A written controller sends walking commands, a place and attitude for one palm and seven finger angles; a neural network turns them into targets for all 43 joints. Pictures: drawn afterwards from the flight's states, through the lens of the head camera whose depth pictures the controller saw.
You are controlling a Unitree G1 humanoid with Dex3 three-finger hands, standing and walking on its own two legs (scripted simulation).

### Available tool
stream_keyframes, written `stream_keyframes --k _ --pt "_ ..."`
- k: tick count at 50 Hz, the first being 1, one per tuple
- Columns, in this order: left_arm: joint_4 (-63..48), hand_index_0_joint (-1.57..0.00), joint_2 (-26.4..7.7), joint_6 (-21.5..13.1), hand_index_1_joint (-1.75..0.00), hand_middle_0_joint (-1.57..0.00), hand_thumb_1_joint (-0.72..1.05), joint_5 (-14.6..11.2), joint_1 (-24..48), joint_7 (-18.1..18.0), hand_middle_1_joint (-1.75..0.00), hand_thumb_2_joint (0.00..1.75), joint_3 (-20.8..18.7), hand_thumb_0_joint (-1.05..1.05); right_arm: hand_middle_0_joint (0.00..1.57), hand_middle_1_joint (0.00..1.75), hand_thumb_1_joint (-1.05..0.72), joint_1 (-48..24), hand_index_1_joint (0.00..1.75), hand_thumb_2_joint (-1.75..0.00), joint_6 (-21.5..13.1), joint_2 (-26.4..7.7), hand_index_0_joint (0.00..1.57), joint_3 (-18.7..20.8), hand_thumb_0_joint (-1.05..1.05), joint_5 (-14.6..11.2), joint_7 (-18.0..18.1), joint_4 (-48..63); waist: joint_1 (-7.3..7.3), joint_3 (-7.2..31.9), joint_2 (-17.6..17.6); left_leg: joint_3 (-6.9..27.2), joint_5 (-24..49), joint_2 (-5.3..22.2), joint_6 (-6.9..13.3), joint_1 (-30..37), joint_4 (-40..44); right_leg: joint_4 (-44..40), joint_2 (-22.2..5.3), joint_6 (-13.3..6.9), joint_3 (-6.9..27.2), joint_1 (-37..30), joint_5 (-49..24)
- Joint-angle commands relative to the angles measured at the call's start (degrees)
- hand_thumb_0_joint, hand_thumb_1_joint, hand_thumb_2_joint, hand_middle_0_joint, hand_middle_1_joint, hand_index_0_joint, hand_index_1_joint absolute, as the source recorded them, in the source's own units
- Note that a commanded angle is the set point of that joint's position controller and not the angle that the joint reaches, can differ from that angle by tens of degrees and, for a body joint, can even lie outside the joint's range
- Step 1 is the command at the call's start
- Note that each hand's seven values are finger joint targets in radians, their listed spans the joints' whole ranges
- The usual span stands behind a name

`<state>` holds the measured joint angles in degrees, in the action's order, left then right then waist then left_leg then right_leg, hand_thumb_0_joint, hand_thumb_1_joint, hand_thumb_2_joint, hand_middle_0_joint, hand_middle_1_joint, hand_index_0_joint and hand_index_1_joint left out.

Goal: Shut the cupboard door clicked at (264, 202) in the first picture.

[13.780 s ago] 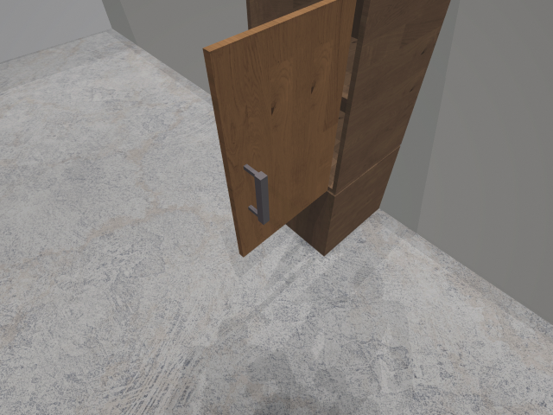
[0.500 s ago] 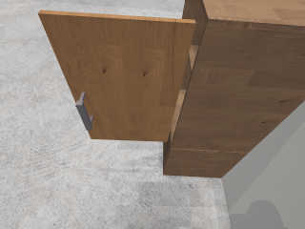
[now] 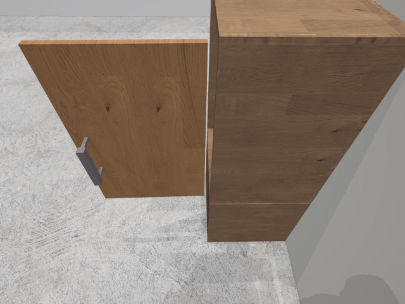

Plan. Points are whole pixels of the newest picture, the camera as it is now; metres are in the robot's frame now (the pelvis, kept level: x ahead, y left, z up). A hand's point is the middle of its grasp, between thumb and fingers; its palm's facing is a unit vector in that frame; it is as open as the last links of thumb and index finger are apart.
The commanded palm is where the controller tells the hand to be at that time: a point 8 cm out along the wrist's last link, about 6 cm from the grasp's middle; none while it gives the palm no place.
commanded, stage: come to a stop and stand still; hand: left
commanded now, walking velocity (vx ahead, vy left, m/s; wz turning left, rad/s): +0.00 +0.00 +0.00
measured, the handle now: (92, 162) +0.50 +0.35 -0.09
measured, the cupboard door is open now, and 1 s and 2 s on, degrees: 91 91 91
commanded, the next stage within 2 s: look again from close up in 0.60 s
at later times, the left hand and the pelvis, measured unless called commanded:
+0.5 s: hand out of the picture +0.02 +0.16 -0.18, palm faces +0.04 -0.99 -0.17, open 7.3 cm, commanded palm none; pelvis +0.03 +0.00 +0.00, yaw +0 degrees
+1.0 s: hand out of the picture +0.04 +0.24 -0.18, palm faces +0.00 -0.97 -0.23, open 7.4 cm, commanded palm none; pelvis +0.01 +0.05 -0.01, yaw -1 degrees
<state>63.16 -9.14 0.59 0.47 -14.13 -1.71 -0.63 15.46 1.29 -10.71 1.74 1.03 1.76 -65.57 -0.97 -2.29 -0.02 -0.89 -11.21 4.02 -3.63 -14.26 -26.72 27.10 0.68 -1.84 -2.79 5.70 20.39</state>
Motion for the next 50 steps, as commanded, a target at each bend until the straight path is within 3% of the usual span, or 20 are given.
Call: stream_keyframes --k 1,7,10,21,23,34,35,36,37,38,39,41,42,43,45,46,48,50 --pt "-1.0 -0.20 -6.7 -1.2 -0.30 -0.20 0.90 -0.4 -2.4 -0.1 -0.30 0.90 -1.2 0.00 0.20 0.30 -0.90 2.0 0.30 -0.90 -0.9 -3.2 0.20 0.1 0.00 -0.1 0.3 1.2 0.49 -2.5 -1.5 0.4 7.8 1.7 1.9 4.4 2.4 -10.6 -7.6 -0.6 5.6 5.6 -13.2" --pt "-0.2 -0.20 -5.6 -1.2 -0.30 -0.20 0.90 -0.4 -3.5 -0.4 -0.30 0.90 -1.0 0.00 0.20 0.30 -0.90 3.6 0.30 -0.90 -1.1 -2.8 0.20 0.0 0.00 -0.1 0.6 0.2 0.50 -3.4 -1.5 0.2 8.8 1.8 1.9 4.4 2.9 -10.3 -7.4 -0.6 4.9 4.3 -16.2" --pt "0.0 -0.20 -5.3 -1.3 -0.30 -0.20 0.90 -0.5 -4.4 -0.5 -0.30 0.90 -1.1 0.00 0.20 0.30 -0.90 4.0 0.30 -0.90 -1.3 -2.7 0.20 -0.1 0.00 -0.1 0.8 0.1 0.62 -1.7 -1.7 0.2 10.1 2.0 1.9 5.1 2.7 -9.5 -7.3 -0.6 4.5 2.7 -19.0" --pt "0.2 -0.20 -4.4 -1.5 -0.30 -0.20 0.90 -0.1 -6.3 -0.7 -0.30 0.90 -1.1 0.00 0.20 0.30 -0.90 3.3 0.30 -0.90 -1.7 -2.2 0.20 0.0 0.00 -0.4 1.3 0.6 0.82 -1.3 -0.9 -0.3 14.4 2.1 2.5 6.7 1.9 -8.1 -6.9 0.1 3.7 1.4 -25.9" --pt "0.2 -0.20 -4.5 -1.5 -0.30 -0.20 0.90 -0.2 -6.6 -0.7 -0.30 0.90 -1.1 0.00 0.20 0.30 -0.90 2.9 0.30 -0.90 -1.7 -2.4 0.20 0.1 0.00 -0.3 1.2 0.7 0.80 -1.1 -2.1 -0.1 15.3 2.1 2.5 7.1 1.6 -7.7 -7.1 0.3 3.7 1.4 -27.4" --pt "0.3 -0.20 -4.9 -1.5 -0.30 -0.20 0.90 -0.1 -6.5 -0.6 -0.30 0.90 -0.9 0.00 0.20 0.30 -0.90 1.5 0.30 -0.90 -1.9 -3.4 0.20 0.1 0.00 -0.3 1.2 1.6 0.86 -0.9 -0.5 0.2 16.7 1.9 2.7 7.7 2.3 -8.2 -7.2 0.7 3.3 0.7 -26.0" --pt "0.6 -0.20 -5.9 -3.7 -0.30 -0.20 0.90 1.2 -11.2 -3.0 -0.30 0.90 -0.6 0.00 0.20 0.30 -0.90 -4.8 0.30 -0.90 -2.9 -4.8 0.20 0.1 0.00 -0.9 0.1 6.5 2.60 -2.1 3.4 -2.6 19.5 1.2 2.8 5.2 -12.1 -7.9 -9.5 3.7 9.6 7.3 -50.1" --pt "-1.8 -0.20 -9.1 -4.0 -0.30 -0.20 0.90 1.4 -9.2 -3.0 -0.30 0.90 -1.6 0.00 0.20 0.30 -0.90 -1.4 0.30 -0.90 -2.5 -3.1 0.20 -0.5 0.00 -0.3 0.0 9.5 -0.74 -1.8 1.9 -3.3 11.6 -1.2 3.2 0.2 -9.7 -3.3 -10.7 1.9 6.9 0.2 -64.9" --pt "-2.9 -0.20 -8.9 -4.3 -0.30 -0.20 0.90 0.9 -9.2 -2.5 -0.30 0.90 -1.4 0.00 0.20 0.30 -0.90 3.1 0.30 -0.90 -3.1 -2.7 0.20 -0.4 0.00 0.1 0.0 8.6 -1.21 6.3 -3.2 -3.8 8.6 -1.7 4.6 0.8 -7.0 3.6 -10.6 0.1 6.0 -5.7 -72.5" --pt "-3.9 -0.20 -8.0 -4.1 -0.30 -0.20 0.90 0.4 -8.6 -2.3 -0.30 0.90 -1.0 0.00 0.20 0.30 -0.90 4.4 0.30 -0.90 -3.2 -3.9 0.20 0.0 0.00 0.2 0.1 8.8 -1.20 10.9 -5.6 -3.1 13.9 -1.9 5.3 2.8 -7.6 6.9 -9.6 -0.1 4.0 -7.9 -71.7" --pt "-4.7 -0.20 -7.8 -3.8 -0.30 -0.20 0.90 0.3 -8.5 -2.2 -0.30 0.90 -1.1 0.00 0.20 0.30 -0.90 4.8 0.30 -0.90 -3.1 -4.9 0.20 0.3 0.00 -0.2 0.2 8.8 -0.97 11.3 -5.8 -2.2 18.5 -0.5 5.8 4.2 -7.7 7.6 -8.8 0.0 3.4 -5.8 -63.3" --pt "-5.9 -0.20 -6.5 -2.7 -0.30 -0.20 0.90 0.2 -8.1 -1.9 -0.30 0.90 -0.7 0.00 0.20 0.30 -0.90 3.4 0.30 -0.90 -2.7 -5.1 0.20 0.4 0.00 -0.3 0.4 9.6 0.11 5.8 -2.5 -0.8 21.1 1.6 6.3 4.7 -6.8 4.7 -7.3 0.0 3.4 1.3 -42.2" --pt "-6.6 -0.20 -6.0 -2.3 -0.30 -0.20 0.90 0.3 -7.8 -1.8 -0.30 0.90 -0.6 0.00 0.20 0.30 -0.90 2.0 0.30 -0.90 -2.2 -5.2 0.20 0.2 0.00 -0.4 0.3 10.3 0.51 1.7 -2.1 0.5 18.2 2.0 6.2 2.6 -6.1 1.9 -6.7 -0.1 3.7 3.9 -31.5" --pt "-6.9 -0.20 -6.0 -2.0 -0.30 -0.20 0.90 0.4 -7.8 -1.7 -0.30 0.90 -0.6 0.00 0.20 0.30 -0.90 1.0 0.30 -0.90 -2.0 -5.1 0.20 0.2 0.00 -0.4 0.1 11.0 0.81 -1.0 -1.8 0.8 14.9 1.9 5.9 1.3 -5.1 0.1 -6.5 -0.4 4.3 5.9 -25.3" --pt "-7.6 -0.20 -6.8 -1.8 -0.30 -0.20 0.90 0.5 -7.3 -1.6 -0.30 0.90 -0.4 0.00 0.20 0.30 -0.90 0.5 0.30 -0.90 -1.8 -5.0 0.20 -0.1 0.00 -0.3 -0.2 11.7 0.53 -2.7 0.0 1.5 12.1 1.1 5.7 0.6 -3.7 -1.3 -6.1 -0.8 5.2 7.4 -19.2" --pt "-7.8 -0.20 -7.6 -1.7 -0.30 -0.20 0.90 0.7 -7.6 -1.5 -0.30 0.90 -0.6 0.00 0.20 0.30 -0.90 0.8 0.30 -0.90 -2.1 -5.3 0.20 0.0 0.00 -0.1 -0.3 11.4 0.85 -0.8 4.4 1.5 17.2 0.9 6.1 1.2 -3.7 0.2 -6.1 -0.4 4.2 5.5 -20.7" --pt "-8.0 -0.20 -7.8 -1.3 -0.30 -0.20 0.90 0.3 -7.2 -1.5 -0.30 0.90 -0.7 0.00 0.20 0.30 -0.90 0.3 0.30 -0.90 -2.0 -6.6 0.20 0.1 0.00 -0.2 -0.3 11.8 1.00 2.4 1.8 3.4 17.5 2.1 6.8 2.1 -3.4 1.0 -5.0 0.1 3.1 4.3 -14.1" --pt "-8.4 -0.20 -7.5 -0.8 -0.30 -0.20 0.90 0.3 -6.5 -1.2 -0.30 0.90 -0.4 0.00 0.20 0.30 -0.90 -0.9 0.30 -0.90 -1.8 -7.3 0.20 0.1 0.00 -0.2 -0.5 12.1 1.33 -0.6 1.3 4.7 6.8 2.2 7.0 -0.6 0.1 -0.7 -4.7 0.4 2.8 6.0 -5.1"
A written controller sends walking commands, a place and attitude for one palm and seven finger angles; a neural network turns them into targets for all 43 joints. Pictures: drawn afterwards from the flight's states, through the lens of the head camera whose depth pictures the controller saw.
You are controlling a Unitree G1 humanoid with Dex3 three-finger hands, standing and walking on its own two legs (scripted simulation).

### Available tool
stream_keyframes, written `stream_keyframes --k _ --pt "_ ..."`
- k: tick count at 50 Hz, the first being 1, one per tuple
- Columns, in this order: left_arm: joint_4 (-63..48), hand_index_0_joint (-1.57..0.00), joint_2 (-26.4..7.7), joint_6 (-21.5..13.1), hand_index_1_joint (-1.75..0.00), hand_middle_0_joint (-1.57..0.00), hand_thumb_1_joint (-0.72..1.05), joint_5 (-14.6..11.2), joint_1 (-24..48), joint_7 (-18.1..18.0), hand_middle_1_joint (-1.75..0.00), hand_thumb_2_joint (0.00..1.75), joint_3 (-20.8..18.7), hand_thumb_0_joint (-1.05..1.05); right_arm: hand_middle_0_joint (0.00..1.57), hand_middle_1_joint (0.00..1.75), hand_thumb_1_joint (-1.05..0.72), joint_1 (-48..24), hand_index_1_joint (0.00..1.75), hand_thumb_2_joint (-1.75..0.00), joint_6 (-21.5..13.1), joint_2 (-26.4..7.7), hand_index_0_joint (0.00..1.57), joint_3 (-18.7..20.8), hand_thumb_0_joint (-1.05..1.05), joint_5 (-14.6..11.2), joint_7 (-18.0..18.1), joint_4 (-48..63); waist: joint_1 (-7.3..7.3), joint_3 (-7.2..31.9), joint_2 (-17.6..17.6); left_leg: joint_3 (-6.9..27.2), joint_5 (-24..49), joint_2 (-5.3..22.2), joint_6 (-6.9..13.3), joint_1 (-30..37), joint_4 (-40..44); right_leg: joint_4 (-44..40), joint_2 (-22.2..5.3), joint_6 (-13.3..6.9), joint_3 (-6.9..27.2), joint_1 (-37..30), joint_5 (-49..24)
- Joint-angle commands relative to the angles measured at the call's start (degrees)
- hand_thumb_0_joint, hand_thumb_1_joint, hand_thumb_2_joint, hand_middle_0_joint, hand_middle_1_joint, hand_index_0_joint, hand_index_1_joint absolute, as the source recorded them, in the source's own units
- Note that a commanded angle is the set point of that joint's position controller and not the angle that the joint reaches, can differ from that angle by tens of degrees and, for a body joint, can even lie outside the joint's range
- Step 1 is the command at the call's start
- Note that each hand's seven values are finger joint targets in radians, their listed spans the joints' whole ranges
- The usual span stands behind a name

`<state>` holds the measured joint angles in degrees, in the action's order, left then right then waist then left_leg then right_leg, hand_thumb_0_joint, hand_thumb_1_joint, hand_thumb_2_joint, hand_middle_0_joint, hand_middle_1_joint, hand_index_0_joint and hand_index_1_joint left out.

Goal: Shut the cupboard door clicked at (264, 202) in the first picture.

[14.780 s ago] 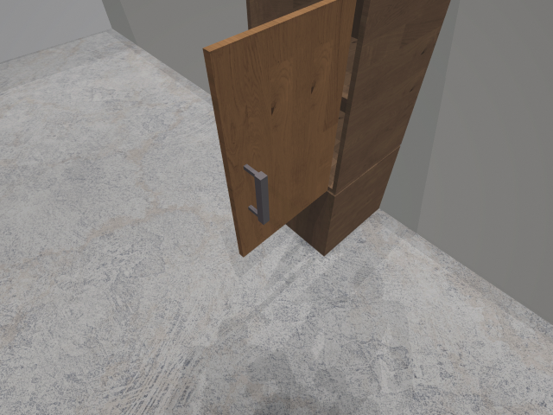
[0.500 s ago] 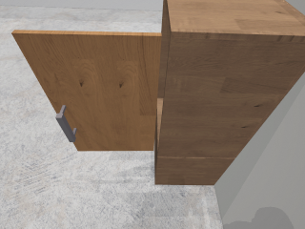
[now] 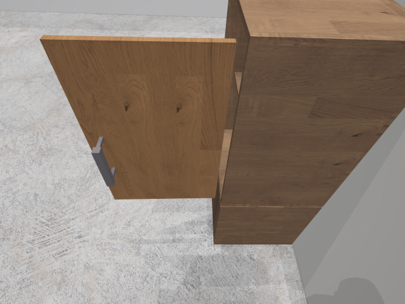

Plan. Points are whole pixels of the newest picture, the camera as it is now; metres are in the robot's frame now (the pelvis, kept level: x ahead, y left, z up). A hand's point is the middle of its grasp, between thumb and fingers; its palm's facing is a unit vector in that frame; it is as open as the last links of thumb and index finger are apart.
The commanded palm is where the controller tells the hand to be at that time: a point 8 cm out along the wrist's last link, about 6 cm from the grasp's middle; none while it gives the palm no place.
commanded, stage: look again from close up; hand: left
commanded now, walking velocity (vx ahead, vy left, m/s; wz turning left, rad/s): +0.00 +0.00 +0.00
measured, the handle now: (105, 162) +0.48 +0.30 -0.08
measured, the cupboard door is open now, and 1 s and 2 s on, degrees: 91 91 91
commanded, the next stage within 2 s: shuffle to correct the standing spot in 0.16 s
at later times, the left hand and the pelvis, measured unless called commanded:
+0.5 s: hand out of the picture -0.05 +0.22 -0.18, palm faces +0.07 -0.98 -0.21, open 7.4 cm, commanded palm none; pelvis +0.00 +0.03 +0.00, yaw +3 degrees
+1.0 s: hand out of the picture +0.12 +0.22 -0.16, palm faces +0.04 -0.98 -0.21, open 7.3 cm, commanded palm none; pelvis +0.05 +0.04 +0.00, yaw +3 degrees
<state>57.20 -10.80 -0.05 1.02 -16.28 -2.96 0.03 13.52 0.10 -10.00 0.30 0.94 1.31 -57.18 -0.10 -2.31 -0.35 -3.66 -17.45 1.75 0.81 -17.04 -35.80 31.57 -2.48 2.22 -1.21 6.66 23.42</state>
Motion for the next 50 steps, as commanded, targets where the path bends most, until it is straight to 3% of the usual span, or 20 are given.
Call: stream_keyframes --k 1,7,13,16,20,22,24,25,26,27,28,30,33,37,39,41,42,44,46,50 --pt "-2.4 -0.20 -5.9 -0.1 -0.30 -0.20 0.90 -0.1 -4.3 0.2 -0.30 0.90 -1.1 0.00 0.20 0.30 -0.90 0.4 0.30 -0.90 -0.6 -7.7 0.20 1.6 0.00 -0.1 -0.1 3.8 0.79 -2.6 0.9 7.4 9.7 4.2 2.6 0.6 10.4 -6.2 -1.6 -3.7 1.5 5.3 -7.1" --pt "-2.5 -0.20 -6.7 0.2 -0.30 -0.20 0.90 0.1 -4.9 0.7 -0.30 0.90 -0.9 0.00 0.20 0.30 -0.90 0.5 0.30 -0.90 -0.3 -9.0 0.20 1.7 0.00 0.1 -0.6 3.9 0.70 -2.1 3.7 9.8 -6.0 4.3 2.2 -0.4 17.4 -6.5 -1.3 -3.5 0.9 6.1 -1.6" --pt "-0.9 -0.20 -6.9 -0.4 -0.30 -0.20 0.90 0.0 -6.3 0.9 -0.30 0.90 -0.5 0.00 0.20 0.30 -0.90 1.2 0.30 -0.90 -0.8 -8.8 0.20 1.4 0.00 -0.2 -0.6 2.6 0.62 0.1 0.9 8.5 0.3 4.0 2.0 3.3 16.6 -8.6 -2.6 -3.4 1.8 5.7 -5.4" --pt "-0.1 -0.20 -7.5 -0.4 -0.30 -0.20 0.90 0.2 -7.4 1.0 -0.30 0.90 -1.0 0.00 0.20 0.30 -0.90 1.6 0.30 -0.90 -0.2 -8.4 0.20 1.3 0.00 -0.2 -0.9 2.2 1.00 -0.7 0.7 7.5 -3.9 2.5 2.2 1.5 14.8 -8.8 -3.5 -3.8 1.2 5.6 1.0" --pt "0.0 -0.20 -10.5 -0.2 -0.30 -0.20 0.90 0.4 -8.3 1.0 -0.30 0.90 -2.5 0.00 0.20 0.30 -0.90 0.6 0.30 -0.90 0.6 -7.2 0.20 1.3 0.00 0.1 -1.6 3.7 1.29 -5.7 -8.4 2.0 -7.2 -2.5 1.0 -7.5 2.1 -15.2 -10.6 -7.3 9.3 6.8 13.5" --pt "-0.7 -0.20 -12.1 -0.5 -0.30 -0.20 0.90 0.5 -7.1 0.7 -0.30 0.90 -3.5 0.00 0.20 0.30 -0.90 0.3 0.30 -0.90 0.5 -6.4 0.20 1.5 0.00 0.2 -1.9 4.6 0.91 -6.9 -12.3 -0.2 -5.1 -2.0 0.7 -9.3 -5.1 -17.3 -16.3 -9.7 12.9 7.6 10.4" --pt "-1.3 -0.20 -11.4 -0.7 -0.30 -0.20 0.90 0.7 -5.0 0.9 -0.30 0.90 -3.4 0.00 0.20 0.30 -0.90 3.7 0.30 -0.90 -0.3 -6.1 0.20 1.3 0.00 0.1 -2.1 4.0 -1.26 -5.7 -8.3 -0.3 -3.1 -1.7 1.0 -0.9 3.2 -10.0 -13.3 -8.0 6.4 10.5 2.2" --pt "-1.6 -0.20 -9.8 -0.5 -0.30 -0.20 0.90 0.6 -4.8 1.2 -0.30 0.90 -3.1 0.00 0.20 0.30 -0.90 7.9 0.30 -0.90 -0.9 -7.4 0.20 1.6 0.00 0.2 -2.0 2.6 -2.51 -3.4 -0.9 2.9 -0.1 -0.8 2.1 5.8 8.0 -1.3 -8.2 -5.8 0.4 12.9 1.3" --pt "-2.2 -0.20 -7.0 -0.2 -0.30 -0.20 0.90 0.3 -5.6 1.6 -0.30 0.90 -2.8 0.00 0.20 0.30 -0.90 11.9 0.30 -0.90 -1.1 -11.4 0.20 2.5 0.00 0.9 -1.6 1.1 -3.41 -1.9 13.8 17.1 -2.8 7.6 5.8 12.0 14.8 12.6 -1.3 -3.2 -6.1 20.2 5.9" --pt "-3.7 -0.20 -5.5 -0.4 -0.30 -0.20 0.90 0.5 -2.9 1.4 -0.30 0.90 -1.9 0.00 0.20 0.30 -0.90 16.6 0.30 -0.90 -1.3 -12.7 0.20 2.6 0.00 1.0 -0.9 0.0 -4.72 -2.0 20.4 28.6 -1.6 12.6 9.0 15.3 23.0 25.9 2.2 -3.0 -5.2 27.5 12.2" --pt "-3.9 -0.20 -5.3 -0.9 -0.30 -0.20 0.90 0.5 -1.5 1.5 -0.30 0.90 -1.7 0.00 0.20 0.30 -0.90 15.4 0.30 -0.90 -1.4 -12.0 0.20 2.1 0.00 0.6 -0.3 -0.2 -3.72 -2.8 14.1 29.4 1.9 15.2 12.7 13.7 22.9 33.5 -0.9 -4.2 -1.3 30.0 10.2" --pt "-3.1 -0.20 -4.0 -1.6 -0.30 -0.20 0.90 0.3 -0.7 2.0 -0.30 0.90 -1.7 0.00 0.20 0.30 -0.90 10.4 0.30 -0.90 -2.2 -9.1 0.20 1.2 0.00 0.5 -0.3 1.2 -1.34 -1.7 4.0 23.7 10.2 14.6 14.7 8.8 21.5 34.4 -3.4 -4.3 0.0 27.2 5.7" --pt "-2.2 -0.20 -1.7 -0.9 -0.30 -0.20 0.90 0.3 -2.3 2.5 -0.30 0.90 -1.2 0.00 0.20 0.30 -0.90 7.8 0.30 -0.90 -2.8 -8.0 0.20 0.6 0.00 0.4 0.0 0.9 0.35 0.6 4.8 15.2 19.7 11.6 13.9 7.3 21.1 24.6 -2.4 -3.3 -2.5 20.7 3.2" --pt "-1.5 -0.20 -0.2 -0.6 -0.30 -0.20 0.90 -0.1 -3.5 1.7 -0.30 0.90 -0.7 0.00 0.20 0.30 -0.90 5.7 0.30 -0.90 -2.4 -7.2 0.20 0.1 0.00 0.2 0.7 0.4 1.92 1.7 2.5 9.8 31.6 9.8 10.9 5.1 16.4 6.3 -0.4 -2.1 -2.5 9.4 -5.7" --pt "-0.8 -0.20 -1.9 -1.0 -0.30 -0.20 0.90 -0.2 -5.0 1.1 -0.30 0.90 -1.0 0.00 0.20 0.30 -0.90 4.5 0.30 -0.90 -2.2 -6.2 0.20 0.1 0.00 -0.5 0.8 0.1 3.00 1.6 0.9 7.7 25.6 6.9 6.5 2.2 12.9 -5.6 -1.3 -1.7 -0.9 1.9 -17.0" --pt "-1.2 -0.20 -6.7 -1.5 -0.30 -0.20 0.90 -0.1 -4.1 0.6 -0.30 0.90 -1.5 0.00 0.20 0.30 -0.90 6.2 0.30 -0.90 -1.7 -3.7 0.20 0.1 0.00 -0.8 0.4 -0.1 1.52 0.0 -4.3 5.4 5.4 1.0 1.4 -4.0 10.3 -7.2 -11.1 -6.7 11.0 -0.7 -34.1" --pt "-1.7 -0.20 -8.4 -1.3 -0.30 -0.20 0.90 -0.1 -2.7 0.6 -0.30 0.90 -1.5 0.00 0.20 0.30 -0.90 7.9 0.30 -0.90 -1.3 -2.6 0.20 0.2 0.00 -0.8 0.1 -0.3 0.12 -0.1 -3.6 5.2 1.2 -0.7 0.6 -2.7 10.6 -5.5 -14.2 -9.1 11.9 2.2 -36.9" --pt "-1.9 -0.20 -7.7 -1.6 -0.30 -0.20 0.90 -0.4 -1.6 0.3 -0.30 0.90 -1.8 0.00 0.20 0.30 -0.90 8.1 0.30 -0.90 -0.5 -2.6 0.20 0.6 0.00 -0.5 0.3 -1.1 -0.09 4.8 -10.9 3.3 3.4 -0.7 0.0 1.2 6.2 -5.2 -14.2 -11.0 12.2 1.0 -44.8" --pt "-2.6 -0.20 -7.5 -1.1 -0.30 -0.20 0.90 -0.4 0.3 0.1 -0.30 0.90 -1.8 0.00 0.20 0.30 -0.90 7.8 0.30 -0.90 -0.3 -2.5 0.20 0.9 0.00 -0.6 0.4 -1.9 -0.33 5.3 -9.1 3.7 6.4 -0.1 -0.1 3.1 7.5 -4.2 -13.1 -11.2 10.1 1.8 -44.8" --pt "-4.4 -0.20 -5.2 0.2 -0.30 -0.20 0.90 -0.5 2.2 0.2 -0.30 0.90 -1.7 0.00 0.20 0.30 -0.90 5.3 0.30 -0.90 -0.6 -4.7 0.20 1.2 0.00 0.1 0.7 -0.7 0.54 3.0 2.2 8.9 28.3 5.8 2.3 5.6 13.5 0.9 -4.5 -5.4 3.5 6.0 -26.9"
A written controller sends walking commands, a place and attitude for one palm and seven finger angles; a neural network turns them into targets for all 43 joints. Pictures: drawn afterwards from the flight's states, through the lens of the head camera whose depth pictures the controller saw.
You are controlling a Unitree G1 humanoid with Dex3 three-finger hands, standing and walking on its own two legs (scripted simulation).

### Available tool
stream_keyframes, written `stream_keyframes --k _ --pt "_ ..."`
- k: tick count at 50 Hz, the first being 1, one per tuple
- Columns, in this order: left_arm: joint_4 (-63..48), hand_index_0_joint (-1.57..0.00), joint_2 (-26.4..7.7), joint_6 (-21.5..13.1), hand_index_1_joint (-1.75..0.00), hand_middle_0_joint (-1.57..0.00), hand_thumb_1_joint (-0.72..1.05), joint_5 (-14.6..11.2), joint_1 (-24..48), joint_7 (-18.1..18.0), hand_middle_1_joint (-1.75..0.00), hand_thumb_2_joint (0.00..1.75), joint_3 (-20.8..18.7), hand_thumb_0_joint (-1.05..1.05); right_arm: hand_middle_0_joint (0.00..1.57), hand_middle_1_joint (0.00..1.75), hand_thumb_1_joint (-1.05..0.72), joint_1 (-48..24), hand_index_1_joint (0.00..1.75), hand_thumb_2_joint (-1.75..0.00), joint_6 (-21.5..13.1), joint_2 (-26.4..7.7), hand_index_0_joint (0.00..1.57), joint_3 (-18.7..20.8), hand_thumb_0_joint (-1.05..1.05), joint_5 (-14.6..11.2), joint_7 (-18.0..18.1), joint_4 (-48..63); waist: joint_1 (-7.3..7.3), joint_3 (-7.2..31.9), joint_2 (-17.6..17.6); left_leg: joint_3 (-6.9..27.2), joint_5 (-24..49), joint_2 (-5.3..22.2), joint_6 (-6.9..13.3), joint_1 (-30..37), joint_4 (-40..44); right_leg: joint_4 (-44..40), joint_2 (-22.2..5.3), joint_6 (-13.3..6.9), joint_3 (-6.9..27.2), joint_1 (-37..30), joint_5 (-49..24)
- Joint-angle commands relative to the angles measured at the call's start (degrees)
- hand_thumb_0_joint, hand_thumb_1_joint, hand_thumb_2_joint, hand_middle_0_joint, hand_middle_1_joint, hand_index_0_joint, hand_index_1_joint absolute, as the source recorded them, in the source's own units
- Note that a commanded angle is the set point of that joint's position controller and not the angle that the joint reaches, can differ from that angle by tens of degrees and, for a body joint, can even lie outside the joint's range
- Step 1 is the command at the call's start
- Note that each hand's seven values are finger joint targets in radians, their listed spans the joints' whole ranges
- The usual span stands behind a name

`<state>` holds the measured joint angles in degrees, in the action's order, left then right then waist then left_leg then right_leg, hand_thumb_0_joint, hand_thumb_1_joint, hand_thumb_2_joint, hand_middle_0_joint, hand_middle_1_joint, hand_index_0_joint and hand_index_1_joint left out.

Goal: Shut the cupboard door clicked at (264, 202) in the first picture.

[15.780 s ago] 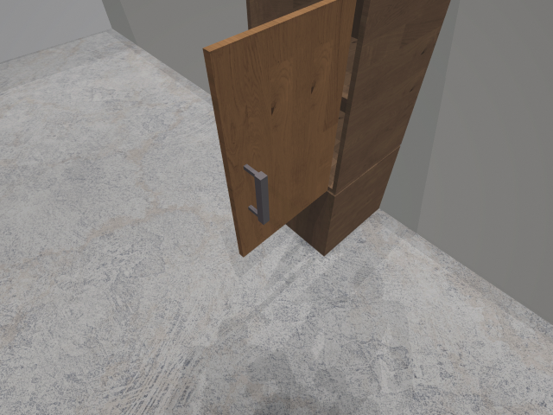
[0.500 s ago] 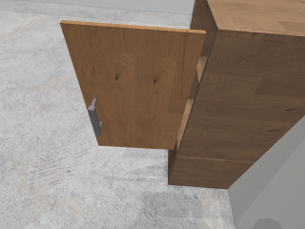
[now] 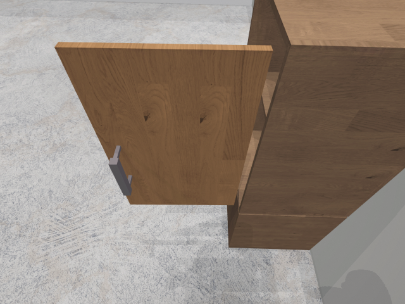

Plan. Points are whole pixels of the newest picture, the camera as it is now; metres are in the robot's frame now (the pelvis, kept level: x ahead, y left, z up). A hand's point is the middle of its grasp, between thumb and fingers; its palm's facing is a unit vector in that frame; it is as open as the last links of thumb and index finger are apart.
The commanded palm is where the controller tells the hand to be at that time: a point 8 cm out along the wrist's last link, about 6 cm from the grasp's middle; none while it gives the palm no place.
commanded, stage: come to a stop and stand still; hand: left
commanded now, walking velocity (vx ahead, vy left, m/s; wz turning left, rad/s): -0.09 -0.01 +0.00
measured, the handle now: (122, 171) +0.44 +0.24 -0.08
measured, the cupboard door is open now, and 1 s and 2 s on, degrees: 91 91 91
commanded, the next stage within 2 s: look again from close up in 0.86 s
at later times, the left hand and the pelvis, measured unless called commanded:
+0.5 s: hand out of the picture +0.01 +0.18 -0.16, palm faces +0.01 -0.97 -0.26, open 7.4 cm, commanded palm none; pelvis +0.00 -0.01 +0.01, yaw +0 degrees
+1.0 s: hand out of the picture +0.04 +0.15 -0.16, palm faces +0.00 -0.98 -0.22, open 7.3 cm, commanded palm none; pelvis +0.01 -0.03 +0.01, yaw +0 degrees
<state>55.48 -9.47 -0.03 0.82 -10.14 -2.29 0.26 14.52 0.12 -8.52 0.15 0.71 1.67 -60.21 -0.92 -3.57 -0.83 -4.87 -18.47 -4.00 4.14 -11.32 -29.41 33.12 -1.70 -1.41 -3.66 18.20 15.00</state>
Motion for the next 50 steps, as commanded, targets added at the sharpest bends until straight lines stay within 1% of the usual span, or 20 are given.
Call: stream_keyframes --k 1,3,4,6,8,9,10,11,13,14,15,16,20,21,22,24,25,34,37,50 --pt "-2.7 -0.20 -6.2 0.4 -0.30 -0.20 0.90 -0.2 -3.7 -0.5 -0.30 0.90 -1.8 0.00 0.20 0.30 -0.90 3.2 0.30 -0.90 -0.8 -6.7 0.20 1.4 0.00 0.2 0.4 2.7 1.73 4.3 5.1 11.5 33.8 13.2 0.3 0.3 8.5 -0.1 -3.6 -0.7 4.6 -5.5 -13.1" --pt "-2.3 -0.20 -5.5 0.7 -0.30 -0.20 0.90 -0.1 -4.0 -0.5 -0.30 0.90 -1.8 0.00 0.20 0.30 -0.90 1.7 0.30 -0.90 -1.0 -7.2 0.20 1.5 0.00 0.2 0.5 3.3 2.24 3.5 5.6 12.3 35.5 14.4 1.8 0.6 9.0 -0.2 -2.3 0.1 4.1 -5.1 -5.1" --pt "-2.1 -0.20 -5.4 0.8 -0.30 -0.20 0.90 0.0 -4.3 -0.4 -0.30 0.90 -1.9 0.00 0.20 0.30 -0.90 1.2 0.30 -0.90 -1.0 -7.3 0.20 1.5 0.00 0.2 0.6 3.5 2.28 3.8 5.0 12.2 34.1 14.3 2.0 0.9 8.9 -0.8 -2.2 0.1 4.2 -5.1 -4.1" --pt "-1.6 -0.20 -5.4 0.7 -0.30 -0.20 0.90 0.2 -5.0 -0.2 -0.30 0.90 -1.7 0.00 0.20 0.30 -0.90 0.4 0.30 -0.90 -1.0 -7.0 0.20 1.5 0.00 0.1 0.5 3.6 2.61 3.1 3.1 11.1 27.8 13.1 1.4 -0.3 8.8 -3.6 -2.6 0.0 5.3 -6.3 -7.1" --pt "-1.1 -0.20 -5.5 0.3 -0.30 -0.20 0.90 0.1 -5.6 -0.1 -0.30 0.90 -1.6 0.00 0.20 0.30 -0.90 0.9 0.30 -0.90 -0.9 -6.6 0.20 1.4 0.00 0.1 0.4 3.6 1.96 4.2 1.1 9.3 19.6 10.9 -0.1 -0.9 8.3 -5.9 -4.2 -0.8 7.3 -7.6 -11.9" --pt "1.5 -0.20 -6.9 -0.6 -0.30 -0.20 0.90 0.0 -11.2 -2.2 -0.30 0.90 -1.6 0.00 0.20 0.30 -0.90 -1.9 0.30 -0.90 -1.7 -9.9 0.20 1.8 0.00 -1.1 0.0 6.8 2.59 9.7 5.0 7.0 29.3 13.5 -1.9 3.1 0.0 -3.0 -6.8 -0.9 6.0 -7.9 -20.9" --pt "-0.9 -0.20 -8.3 -0.8 -0.30 -0.20 0.90 -0.3 -7.9 -1.8 -0.30 0.90 -1.4 0.00 0.20 0.30 -0.90 0.8 0.30 -0.90 -1.5 -7.4 0.20 1.3 0.00 -0.2 -0.2 7.7 0.88 12.4 6.8 8.3 17.2 10.0 -2.7 0.7 1.8 -2.9 -6.9 -2.8 8.4 -9.4 -11.4" --pt "-1.2 -0.20 -8.3 -1.1 -0.30 -0.20 0.90 -0.3 -6.3 -1.1 -0.30 0.90 -1.3 0.00 0.20 0.30 -0.90 0.6 0.30 -0.90 -1.3 -6.6 0.20 0.9 0.00 0.5 -0.5 8.0 0.89 11.8 9.3 7.8 13.1 9.1 -2.5 0.2 3.2 -3.9 -7.0 -3.6 8.7 -8.8 -10.5" --pt "-1.1 -0.20 -7.3 -1.1 -0.30 -0.20 0.90 -0.2 -4.8 -0.2 -0.30 0.90 -0.7 0.00 0.20 0.30 -0.90 1.3 0.30 -0.90 -1.1 -6.7 0.20 0.6 0.00 0.3 -0.5 8.6 0.21 2.3 3.1 10.2 6.0 9.6 -1.4 -4.1 7.0 -7.2 -5.5 -3.2 8.6 -4.0 -1.4" --pt "-0.9 -0.20 -6.9 -1.1 -0.30 -0.20 0.90 -0.1 -4.7 0.0 -0.30 0.90 -0.4 0.00 0.20 0.30 -0.90 1.7 0.30 -0.90 -1.0 -7.3 0.20 0.5 0.00 0.2 -0.5 8.6 0.12 -1.1 0.1 10.9 3.1 9.5 -0.9 -5.3 8.5 -8.8 -5.0 -2.9 8.6 -2.4 1.9" --pt "-0.8 -0.20 -7.0 -1.3 -0.30 -0.20 0.90 -0.1 -4.8 0.2 -0.30 0.90 -0.3 0.00 0.20 0.30 -0.90 2.0 0.30 -0.90 -1.1 -8.3 0.20 0.6 0.00 0.2 -0.6 8.6 -0.02 -2.9 -1.3 11.1 1.9 9.4 -0.7 -5.6 9.5 -9.8 -4.6 -2.9 9.1 -1.6 3.1" --pt "-0.6 -0.20 -7.5 -1.3 -0.30 -0.20 0.90 -0.1 -4.6 0.5 -0.30 0.90 -0.5 0.00 0.20 0.30 -0.90 2.4 0.30 -0.90 -1.3 -8.2 0.20 0.5 0.00 0.3 -0.6 8.3 0.06 -2.4 1.2 11.2 2.7 9.5 -0.6 -5.1 10.8 -9.6 -4.4 -3.1 8.6 -2.2 2.0" --pt "0.3 -0.20 -8.5 -1.9 -0.30 -0.20 0.90 -0.3 -5.6 0.7 -0.30 0.90 -0.5 0.00 0.20 0.30 -0.90 2.2 0.30 -0.90 -2.0 -10.5 0.20 0.5 0.00 0.1 -0.6 7.2 0.25 -1.3 -1.9 10.6 2.7 9.0 -0.4 -2.9 11.7 -11.4 -4.5 -2.8 9.6 -4.2 0.6" --pt "0.8 -0.20 -8.4 -2.0 -0.30 -0.20 0.90 -0.3 -5.7 0.7 -0.30 0.90 -0.5 0.00 0.20 0.30 -0.90 2.3 0.30 -0.90 -2.1 -10.0 0.20 0.3 0.00 0.2 -0.6 6.6 0.26 -0.7 0.3 10.1 4.2 9.1 -0.5 -1.9 12.1 -11.3 -4.7 -3.0 9.1 -4.5 -0.9" --pt "1.0 -0.20 -8.5 -2.0 -0.30 -0.20 0.90 -0.4 -5.8 0.7 -0.30 0.90 -0.5 0.00 0.20 0.30 -0.90 2.3 0.30 -0.90 -2.2 -10.2 0.20 0.1 0.00 0.2 -0.6 6.2 0.34 -0.7 0.6 10.3 3.7 9.1 -0.6 -2.2 12.4 -11.4 -4.7 -2.8 9.1 -5.0 -0.7" --pt "1.7 -0.20 -8.6 -2.2 -0.30 -0.20 0.90 -0.4 -6.1 0.8 -0.30 0.90 -0.4 0.00 0.20 0.30 -0.90 2.3 0.30 -0.90 -2.3 -10.3 0.20 -0.1 0.00 0.1 -0.6 5.3 0.44 0.0 -1.8 9.7 4.8 8.9 -0.6 -1.3 12.1 -12.2 -5.1 -2.7 9.5 -6.1 -1.8" --pt "2.0 -0.20 -8.6 -2.2 -0.30 -0.20 0.90 -0.4 -6.1 0.7 -0.30 0.90 -0.4 0.00 0.20 0.30 -0.90 2.4 0.30 -0.90 -2.3 -10.3 0.20 -0.1 0.00 0.1 -0.6 4.7 0.37 0.1 -1.4 9.5 5.1 8.8 -0.8 -0.8 12.2 -12.6 -5.3 -2.7 9.8 -6.2 -1.9" --pt "4.8 -0.20 -8.4 -2.4 -0.30 -0.20 0.90 -0.6 -5.9 0.6 -0.30 0.90 -0.1 0.00 0.20 0.30 -0.90 3.0 0.30 -0.90 -2.4 -8.9 0.20 -0.9 0.00 0.1 -0.5 -0.1 0.85 1.2 -0.1 8.5 8.8 9.2 -1.5 0.3 12.7 -13.0 -6.0 -2.8 9.3 -9.6 -7.5" --pt "5.3 -0.20 -7.9 -2.3 -0.30 -0.20 0.90 -0.7 -5.7 0.5 -0.30 0.90 0.0 0.00 0.20 0.30 -0.90 3.3 0.30 -0.90 -2.3 -8.3 0.20 -1.1 0.00 0.1 -0.4 -1.4 1.11 0.1 0.7 8.3 9.3 9.4 -1.7 -0.2 12.9 -12.9 -6.0 -2.7 8.8 -10.1 -8.8" --pt "6.9 -0.20 -5.9 -2.3 -0.30 -0.20 0.90 -0.8 -7.2 0.2 -0.30 0.90 0.2 0.00 0.20 0.30 -0.90 5.8 0.30 -0.90 -2.2 -5.6 0.20 -1.3 0.00 0.0 0.1 -4.1 1.10 0.6 0.8 7.5 10.5 9.5 -2.3 0.7 12.3 -13.3 -6.2 -2.8 8.7 -11.7 -13.0"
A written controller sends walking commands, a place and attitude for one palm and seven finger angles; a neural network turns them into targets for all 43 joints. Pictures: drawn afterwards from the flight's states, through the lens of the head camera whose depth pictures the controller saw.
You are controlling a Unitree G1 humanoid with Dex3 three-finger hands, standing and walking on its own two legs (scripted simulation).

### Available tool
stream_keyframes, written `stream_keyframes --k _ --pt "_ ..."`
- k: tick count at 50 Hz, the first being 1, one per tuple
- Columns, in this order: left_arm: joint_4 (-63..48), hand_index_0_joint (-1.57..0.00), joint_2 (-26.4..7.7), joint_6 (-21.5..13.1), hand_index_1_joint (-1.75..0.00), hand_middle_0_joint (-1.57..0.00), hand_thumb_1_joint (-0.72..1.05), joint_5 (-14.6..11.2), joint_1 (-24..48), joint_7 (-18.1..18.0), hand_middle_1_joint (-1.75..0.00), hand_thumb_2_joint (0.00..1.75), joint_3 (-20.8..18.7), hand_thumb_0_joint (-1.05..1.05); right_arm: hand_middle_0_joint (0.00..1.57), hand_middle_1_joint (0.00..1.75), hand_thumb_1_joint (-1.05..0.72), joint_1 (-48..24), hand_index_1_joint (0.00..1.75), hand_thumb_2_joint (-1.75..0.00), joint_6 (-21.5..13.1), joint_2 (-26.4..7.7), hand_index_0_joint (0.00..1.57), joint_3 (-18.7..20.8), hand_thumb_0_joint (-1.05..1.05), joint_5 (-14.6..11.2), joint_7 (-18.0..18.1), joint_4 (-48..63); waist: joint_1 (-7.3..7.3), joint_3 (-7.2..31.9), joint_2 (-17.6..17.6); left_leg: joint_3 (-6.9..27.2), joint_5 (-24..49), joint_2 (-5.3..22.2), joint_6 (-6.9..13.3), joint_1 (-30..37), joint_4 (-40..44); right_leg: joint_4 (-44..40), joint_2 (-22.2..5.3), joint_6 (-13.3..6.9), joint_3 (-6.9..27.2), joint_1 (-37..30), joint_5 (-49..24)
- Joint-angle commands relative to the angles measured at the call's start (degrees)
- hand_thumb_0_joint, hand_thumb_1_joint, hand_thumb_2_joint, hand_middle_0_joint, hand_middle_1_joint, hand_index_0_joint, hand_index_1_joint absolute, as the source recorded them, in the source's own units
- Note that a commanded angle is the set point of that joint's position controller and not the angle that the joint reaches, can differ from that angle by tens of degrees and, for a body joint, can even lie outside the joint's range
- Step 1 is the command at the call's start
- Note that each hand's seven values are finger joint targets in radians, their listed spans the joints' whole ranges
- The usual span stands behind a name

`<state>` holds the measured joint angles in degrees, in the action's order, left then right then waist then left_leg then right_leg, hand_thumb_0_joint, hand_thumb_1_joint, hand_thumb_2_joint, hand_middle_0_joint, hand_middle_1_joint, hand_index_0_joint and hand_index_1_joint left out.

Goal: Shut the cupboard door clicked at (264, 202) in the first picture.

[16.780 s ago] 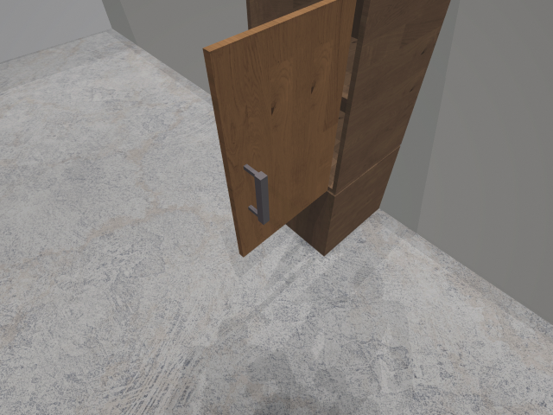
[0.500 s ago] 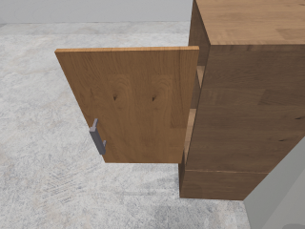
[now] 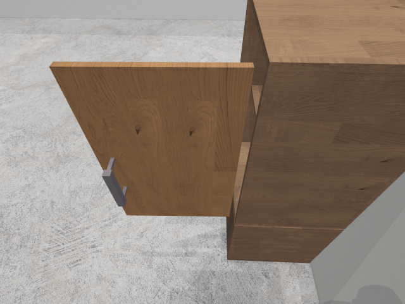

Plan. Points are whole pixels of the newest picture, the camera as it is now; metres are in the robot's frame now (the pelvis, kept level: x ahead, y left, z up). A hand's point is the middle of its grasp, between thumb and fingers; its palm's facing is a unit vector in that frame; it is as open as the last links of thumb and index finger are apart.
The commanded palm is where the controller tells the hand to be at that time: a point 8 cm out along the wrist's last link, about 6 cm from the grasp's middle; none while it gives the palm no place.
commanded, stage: look again from close up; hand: left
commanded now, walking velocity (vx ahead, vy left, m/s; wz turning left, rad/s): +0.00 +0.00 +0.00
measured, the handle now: (117, 183) +0.43 +0.27 -0.10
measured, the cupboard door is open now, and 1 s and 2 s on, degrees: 91 91 91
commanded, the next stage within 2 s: shuffle to correct the standing spot in 0.46 s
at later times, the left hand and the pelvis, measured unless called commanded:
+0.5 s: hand out of the picture +0.00 +0.15 -0.18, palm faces +0.03 -0.98 -0.18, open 7.3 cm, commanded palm none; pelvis +0.01 -0.01 +0.00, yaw +0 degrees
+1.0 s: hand out of the picture +0.00 +0.22 -0.18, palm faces +0.09 -0.97 -0.23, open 7.4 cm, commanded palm none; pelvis -0.02 +0.03 -0.01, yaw +2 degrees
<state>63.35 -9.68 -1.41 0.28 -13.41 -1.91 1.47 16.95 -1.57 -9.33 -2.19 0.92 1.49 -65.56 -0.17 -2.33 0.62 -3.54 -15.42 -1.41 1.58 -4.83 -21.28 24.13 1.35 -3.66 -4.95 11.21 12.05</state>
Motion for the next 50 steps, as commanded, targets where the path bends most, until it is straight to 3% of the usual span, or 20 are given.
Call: stream_keyframes --k 1,15,28,29,34,36,39,41,43,44,46,47,48,49,50 --pt "-1.2 -0.20 -5.6 -0.8 -0.30 -0.20 0.90 -0.2 -4.1 -0.2 -0.30 0.90 -1.1 0.00 0.20 0.30 -0.90 3.7 0.30 -0.90 -0.5 -4.5 0.20 1.0 0.00 -0.2 0.4 1.3 0.46 -0.6 -1.1 6.2 7.9 7.1 0.5 -5.7 4.3 -4.1 -8.9 -0.5 9.5 -4.9 -10.5" --pt "-0.3 -0.20 -4.3 -1.1 -0.30 -0.20 0.90 -0.1 -6.5 -0.5 -0.30 0.90 -1.1 0.00 0.20 0.30 -0.90 4.5 0.30 -0.90 -0.4 -3.2 0.20 1.3 0.00 -0.4 0.7 0.7 0.16 -0.9 -1.5 5.4 8.3 7.0 0.1 -4.4 3.6 -4.7 -9.0 -0.2 9.8 -5.0 -14.0" --pt "0.2 -0.20 -3.5 -0.9 -0.30 -0.20 0.90 -0.1 -7.7 -0.6 -0.30 0.90 -1.1 0.00 0.20 0.30 -0.90 4.9 0.30 -0.90 -0.3 -2.4 0.20 1.3 0.00 -0.4 0.9 0.4 0.45 -2.5 -0.7 5.4 7.0 6.7 0.1 -5.3 3.8 -5.9 -8.8 0.1 9.8 -4.5 -10.8" --pt "-0.3 -0.20 -4.9 -1.1 -0.30 -0.20 0.90 0.0 -7.5 -0.6 -0.30 0.90 -1.5 0.00 0.20 0.30 -0.90 4.5 0.30 -0.90 -0.4 -3.8 0.20 1.7 0.00 -0.4 1.0 0.8 0.72 -2.5 -0.3 5.4 7.8 6.5 0.2 -5.6 3.5 -5.8 -9.2 0.0 10.3 -4.9 -12.9" --pt "-1.4 -0.20 -6.0 -0.5 -0.30 -0.20 0.90 0.1 -7.6 -1.3 -0.30 0.90 -2.5 0.00 0.20 0.30 -0.90 5.3 0.30 -0.90 1.0 -2.8 0.20 2.0 0.00 -0.4 0.9 2.4 0.99 0.4 -2.0 3.8 5.8 5.5 -1.0 -8.0 0.5 -3.5 -13.5 -1.4 12.9 -6.9 -18.6" --pt "-2.0 -0.20 -7.3 -0.1 -0.30 -0.20 0.90 0.2 -7.0 -1.4 -0.30 0.90 -3.2 0.00 0.20 0.30 -0.90 5.2 0.30 -0.90 1.7 -2.7 0.20 2.4 0.00 -0.4 0.9 3.0 1.15 0.6 -3.6 2.8 1.9 4.5 -1.4 -9.4 -1.9 -4.7 -16.0 -2.4 14.8 -6.7 -16.4" --pt "-2.8 -0.20 -8.5 0.3 -0.30 -0.20 0.90 0.6 -5.9 -1.6 -0.30 0.90 -4.1 0.00 0.20 0.30 -0.90 4.7 0.30 -0.90 2.6 -3.0 0.20 3.1 0.00 -0.1 0.6 3.9 1.15 -1.0 -7.0 2.4 -3.3 3.8 -1.9 -11.5 -6.4 -7.1 -20.3 -5.8 19.3 -3.5 -10.6" --pt "-3.4 -0.20 -9.5 0.6 -0.30 -0.20 0.90 0.8 -5.3 -1.6 -0.30 0.90 -4.9 0.00 0.20 0.30 -0.90 4.1 0.30 -0.90 2.9 -3.0 0.20 3.6 0.00 0.0 0.4 4.5 1.53 -1.0 -6.0 2.3 -5.7 3.9 -2.0 -12.1 -9.0 -7.9 -22.4 -7.7 20.7 -1.6 -6.8" --pt "-4.4 -0.20 -10.4 0.9 -0.30 -0.20 0.90 1.1 -4.4 -1.6 -0.30 0.90 -5.7 0.00 0.20 0.30 -0.90 4.1 0.30 -0.90 3.1 -3.1 0.20 4.0 0.00 0.2 0.0 5.2 1.47 -1.4 -6.4 2.1 -6.3 3.9 -2.0 -12.2 -11.0 -7.8 -23.1 -7.9 20.7 1.6 -3.6" --pt "-4.7 -0.20 -10.3 1.0 -0.30 -0.20 0.90 1.2 -3.1 -1.4 -0.30 0.90 -5.6 0.00 0.20 0.30 -0.90 4.7 0.30 -0.90 3.0 -2.5 0.20 4.1 0.00 0.1 -0.2 5.0 0.80 -1.1 -6.8 2.0 -5.1 3.8 -1.9 -9.8 -9.6 -7.3 -21.6 -7.0 18.5 4.2 -1.4" --pt "-5.8 -0.20 -8.2 1.5 -0.30 -0.20 0.90 1.0 0.2 -0.9 -0.30 0.90 -4.9 0.00 0.20 0.30 -0.90 8.0 0.30 -0.90 2.2 -1.2 0.20 3.9 0.00 0.0 -0.5 3.7 -1.08 -0.6 -5.1 1.5 0.1 3.7 -1.2 -1.1 -2.3 -5.3 -14.2 -2.7 11.3 12.0 10.7" --pt "-6.2 -0.20 -6.6 2.0 -0.30 -0.20 0.90 0.9 1.1 -0.7 -0.30 0.90 -4.4 0.00 0.20 0.30 -0.90 8.7 0.30 -0.90 1.9 -2.6 0.20 4.0 0.00 0.4 -0.6 3.3 -1.29 -2.8 0.0 4.3 -4.2 6.5 -0.2 -2.6 1.5 -2.3 -10.2 -0.3 7.9 14.7 16.2" --pt "-6.4 -0.20 -4.4 2.4 -0.30 -0.20 0.90 0.8 0.7 -0.4 -0.30 0.90 -3.9 0.00 0.20 0.30 -0.90 8.5 0.30 -0.90 1.5 -3.8 0.20 4.1 0.00 0.9 -0.5 3.5 -1.01 -4.5 5.2 10.5 -13.1 10.6 1.3 -8.1 7.9 2.7 -6.1 1.7 4.2 12.8 15.0" --pt "-6.2 -0.20 -3.0 2.5 -0.30 -0.20 0.90 1.0 0.2 -0.2 -0.30 0.90 -3.5 0.00 0.20 0.30 -0.90 7.6 0.30 -0.90 0.9 -5.5 0.20 4.2 0.00 0.9 -0.2 4.1 -0.78 -5.5 8.7 17.5 -18.8 14.6 3.1 -12.9 14.2 9.5 -3.8 2.5 1.9 9.6 11.2" --pt "-5.5 -0.20 -2.0 2.6 -0.30 -0.20 0.90 1.3 -1.6 0.0 -0.30 0.90 -3.2 0.00 0.20 0.30 -0.90 5.5 0.30 -0.90 0.7 -6.1 0.20 4.1 0.00 0.8 0.2 4.6 0.33 -5.7 7.5 19.6 -18.4 16.5 4.6 -13.9 16.0 14.6 -3.4 2.2 2.6 8.4 10.7"
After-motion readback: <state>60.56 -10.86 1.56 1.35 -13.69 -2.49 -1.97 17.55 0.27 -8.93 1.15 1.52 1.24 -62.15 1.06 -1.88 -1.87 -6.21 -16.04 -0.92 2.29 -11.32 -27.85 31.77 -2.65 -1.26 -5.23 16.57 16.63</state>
